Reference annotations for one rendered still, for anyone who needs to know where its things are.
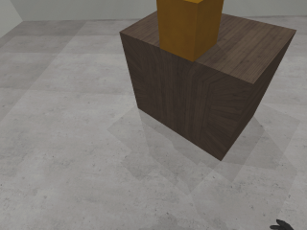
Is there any carton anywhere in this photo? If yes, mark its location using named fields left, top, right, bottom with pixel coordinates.
left=156, top=0, right=224, bottom=62

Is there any right robot hand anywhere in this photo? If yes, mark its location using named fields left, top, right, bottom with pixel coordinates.
left=270, top=219, right=294, bottom=230

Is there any pedestal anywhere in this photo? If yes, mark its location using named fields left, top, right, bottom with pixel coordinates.
left=119, top=11, right=297, bottom=161

